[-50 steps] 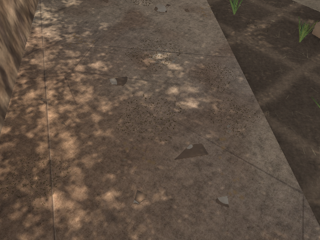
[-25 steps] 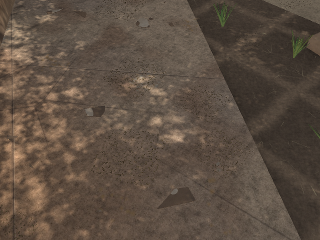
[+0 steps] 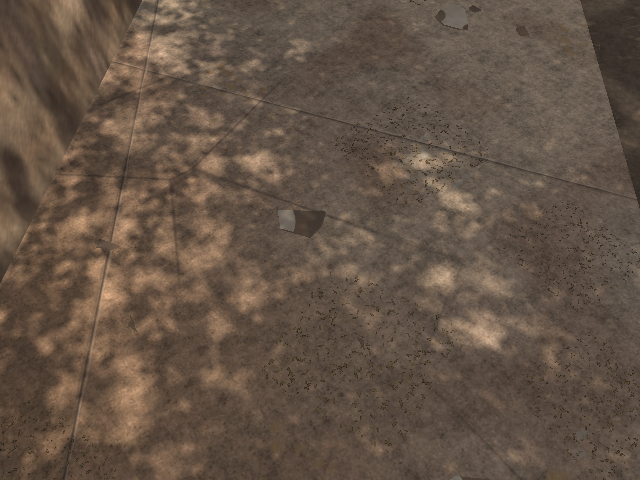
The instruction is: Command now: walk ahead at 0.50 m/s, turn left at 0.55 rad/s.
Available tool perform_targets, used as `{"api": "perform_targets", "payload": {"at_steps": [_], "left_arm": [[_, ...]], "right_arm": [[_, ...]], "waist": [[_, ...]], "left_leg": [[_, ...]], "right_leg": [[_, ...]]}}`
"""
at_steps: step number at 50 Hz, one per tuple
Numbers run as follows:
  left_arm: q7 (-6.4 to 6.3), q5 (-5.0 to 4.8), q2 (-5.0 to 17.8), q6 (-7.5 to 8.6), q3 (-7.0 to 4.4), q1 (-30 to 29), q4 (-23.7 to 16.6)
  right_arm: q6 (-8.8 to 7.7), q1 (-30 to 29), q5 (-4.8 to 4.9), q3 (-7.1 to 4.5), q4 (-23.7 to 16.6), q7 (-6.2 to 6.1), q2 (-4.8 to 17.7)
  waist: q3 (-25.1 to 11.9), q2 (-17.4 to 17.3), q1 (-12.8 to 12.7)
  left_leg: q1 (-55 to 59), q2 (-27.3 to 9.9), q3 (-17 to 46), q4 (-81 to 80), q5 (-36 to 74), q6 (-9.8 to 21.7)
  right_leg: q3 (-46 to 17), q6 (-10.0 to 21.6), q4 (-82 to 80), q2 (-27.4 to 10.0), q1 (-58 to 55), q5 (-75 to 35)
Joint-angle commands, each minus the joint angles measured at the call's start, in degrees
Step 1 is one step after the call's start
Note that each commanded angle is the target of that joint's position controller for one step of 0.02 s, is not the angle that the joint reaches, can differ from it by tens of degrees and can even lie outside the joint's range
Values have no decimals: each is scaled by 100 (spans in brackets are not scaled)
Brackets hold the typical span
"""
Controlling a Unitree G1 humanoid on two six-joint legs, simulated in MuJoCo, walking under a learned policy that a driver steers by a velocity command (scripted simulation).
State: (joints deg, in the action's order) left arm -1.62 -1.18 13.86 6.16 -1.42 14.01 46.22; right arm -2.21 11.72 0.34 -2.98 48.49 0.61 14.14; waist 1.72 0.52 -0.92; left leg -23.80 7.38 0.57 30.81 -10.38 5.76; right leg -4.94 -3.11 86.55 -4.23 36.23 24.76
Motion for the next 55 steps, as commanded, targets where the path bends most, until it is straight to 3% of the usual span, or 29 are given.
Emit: {"api": "perform_targets", "payload": {"at_steps": [1,2,4,7,9,10,11,12,13,14,15,16,19,21,24,28,32,34,35,36,37,38,39,40,41,44,50,53,55], "left_arm": [[-109,225,584,-29,-205,160,-583],[-91,249,400,-11,-158,-17,-653],[-28,179,247,11,-123,-404,-715],[25,21,507,-40,-194,-739,-865],[66,38,703,1,-309,-823,-926],[80,58,743,22,-366,-602,-878],[62,81,844,39,-429,-102,-788],[24,131,1132,36,-515,691,-689],[82,247,1640,15,-628,1105,-547],[82,170,1184,38,-544,800,-750],[57,135,976,11,-487,527,-791],[63,184,836,-23,-438,216,-835],[66,187,564,-27,-388,-132,-757],[72,150,617,30,-437,1,-654],[-3,169,761,-13,-519,63,-527],[-101,73,928,-157,-585,77,-392],[-76,-83,1140,-217,-666,100,-266],[-67,-146,1125,-209,-667,16,-231],[-51,-42,951,-184,-612,262,-207],[28,288,437,-138,-400,562,-433],[138,162,410,-107,-256,1000,-296],[180,-36,827,-165,-372,570,-253],[153,-41,808,-237,-353,160,-347],[76,52,829,-311,-376,-5,-296],[14,102,924,-401,-420,-43,-309],[-35,43,702,-513,-387,196,-155],[51,29,549,-397,-303,-227,-140],[115,21,605,-400,-314,-228,-98],[154,28,578,-405,-326,7,18]], "right_arm": [[-174,-678,7,-210,-730,-109,862],[-170,-676,14,-250,-756,-145,944],[-106,-206,89,-321,-625,-220,1024],[-17,160,161,-336,-582,-225,885],[23,302,167,-326,-597,-200,784],[27,354,131,-299,-613,-187,677],[14,349,98,-228,-645,-166,433],[-28,501,30,-105,-679,-140,-20],[-141,879,213,-95,-1001,-108,73],[-156,758,190,-224,-854,-124,625],[-113,279,148,-296,-928,-125,809],[-54,103,96,-307,-924,-138,749],[54,114,106,-335,-965,-71,543],[108,-30,86,-327,-1045,-59,442],[137,-391,21,-300,-1192,-63,301],[117,-903,6,-217,-1332,81,94],[87,-1025,12,-289,-1466,198,293],[45,-280,-26,-437,-1232,177,557],[37,137,-71,-552,-1140,99,936],[28,432,-210,-585,-1183,-16,1408],[23,503,-192,-362,-1145,-22,1013],[64,401,-178,-269,-1129,8,657],[63,-20,-96,-198,-1103,22,454],[80,-166,-40,-197,-1063,11,479],[103,-316,-11,-241,-1023,-12,622],[36,-489,-88,-311,-918,-77,758],[-168,-425,-39,-367,-679,-155,855],[-148,-362,36,-402,-595,-133,942],[-92,-495,101,-403,-580,-126,939]], "waist": [[-277,105,-365],[-304,-74,-316],[-671,-374,-56],[-670,-439,99],[-588,-459,61],[-601,-497,-61],[-659,-401,-299],[-1119,490,-523],[-1458,2426,-230],[-1094,1465,-341],[-588,975,-379],[-451,561,-257],[-290,711,36],[-292,607,32],[-232,416,25],[-297,535,-128],[-434,661,-70],[-797,511,350],[-1132,110,470],[-1831,-1255,306],[-2963,-1428,255],[-2559,-844,420],[-1943,-700,336],[-1545,-380,282],[-1274,-415,154],[-926,-788,-7],[-681,-670,60],[-574,-657,62],[-507,-582,-122]], "left_leg": [[-375,-1658,1970,-1598,1558,1291],[-896,-1250,1404,-1556,1840,1142],[-627,-1085,1229,-1440,1579,1027],[4,-1292,1766,-1125,264,831],[131,-1258,2111,-739,-690,604],[86,-1131,2141,-440,-1035,475],[-312,-888,1947,247,-1412,262],[-1128,-323,1153,2202,-2172,-87],[-2624,-120,755,3712,-2566,-185],[-2994,-511,991,4447,-2062,-256],[-3144,-662,855,4617,-1463,-273],[-2832,-854,742,4477,-1022,-311],[-2140,-1138,588,3936,-465,-420],[-2178,-1178,578,3626,-140,-483],[-2169,-1103,455,2663,218,-624],[-1211,-961,-17,1193,1028,-644],[-571,-739,-174,330,517,-367],[634,-414,-351,-663,1108,-72],[1811,-717,36,-650,2823,130],[3941,-2399,1930,172,6034,1040],[4186,-3281,3072,-182,5545,1924],[3600,-2788,2462,-411,4666,1676],[3100,-2461,1939,-509,3981,1367],[2484,-2270,1805,-782,2864,1166],[1744,-2152,1729,-1141,1706,1055],[731,-2001,1517,-1964,-817,956],[825,-2152,1043,-2310,-1330,650],[896,-2262,867,-2267,-1619,541],[681,-2193,595,-2028,-1959,378]], "right_leg": [[2,-204,-2481,-415,-147,-582],[200,-215,-3339,-240,-870,-1153],[289,-277,-4298,128,-1456,-2361],[62,-188,-5039,218,-1399,-2379],[83,10,-5373,301,-1711,-2087],[140,135,-5459,324,-2049,-1817],[-53,328,-5597,30,-2709,-1500],[-1158,684,-5874,-1034,-3881,-976],[-4172,1502,-6889,-2178,-4725,714],[-4248,1477,-7109,-2050,-4500,1598],[-3261,1282,-7039,-1809,-4016,1150],[-2420,1165,-7024,-1495,-3488,255],[-1049,1089,-7364,-1042,-2682,-1089],[-571,1180,-7528,-1054,-2789,-1708],[172,1192,-7355,-1110,-3033,-3631],[987,1061,-7121,-943,-2873,-4182],[934,1030,-6534,-1122,-3253,-4702],[1101,804,-5477,-862,-3297,-5118],[1341,506,-4471,-553,-2619,-4265],[1342,83,-2345,20,-512,290],[135,-15,-1358,207,-248,1857],[-75,-38,-1242,3,-173,1488],[47,-29,-1514,-137,79,1180],[150,-40,-1839,-206,106,891],[209,-38,-2145,-244,-199,579],[383,77,-2680,-168,-739,-92],[405,396,-4015,-185,-901,-801],[591,537,-4501,-115,-1161,-706],[830,678,-5039,-1,-1682,-908]]}}
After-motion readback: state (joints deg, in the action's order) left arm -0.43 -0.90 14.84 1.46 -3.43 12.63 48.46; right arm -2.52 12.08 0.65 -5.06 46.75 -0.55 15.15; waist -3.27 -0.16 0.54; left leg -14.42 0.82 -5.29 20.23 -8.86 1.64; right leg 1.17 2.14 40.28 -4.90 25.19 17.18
